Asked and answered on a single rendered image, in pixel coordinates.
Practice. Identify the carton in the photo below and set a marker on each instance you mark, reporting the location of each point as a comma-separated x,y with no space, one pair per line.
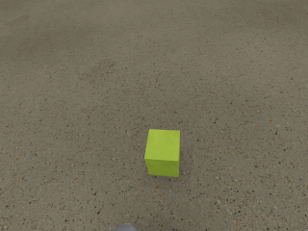
162,152

